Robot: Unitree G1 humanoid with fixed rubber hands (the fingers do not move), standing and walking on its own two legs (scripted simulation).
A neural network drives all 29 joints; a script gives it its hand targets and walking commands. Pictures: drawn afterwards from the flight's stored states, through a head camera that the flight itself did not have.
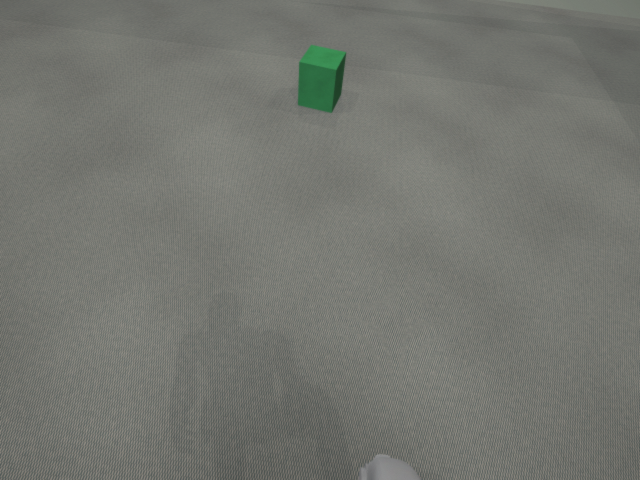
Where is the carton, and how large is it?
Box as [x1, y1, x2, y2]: [298, 45, 345, 112]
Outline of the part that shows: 311,45 299,62 298,104 331,112 341,90 345,52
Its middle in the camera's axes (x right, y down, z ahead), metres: +0.01 -0.89 +2.16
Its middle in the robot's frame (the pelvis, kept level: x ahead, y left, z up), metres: +2.12 -0.13 -0.65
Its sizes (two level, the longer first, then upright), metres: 0.210 0.200 0.250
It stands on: the floor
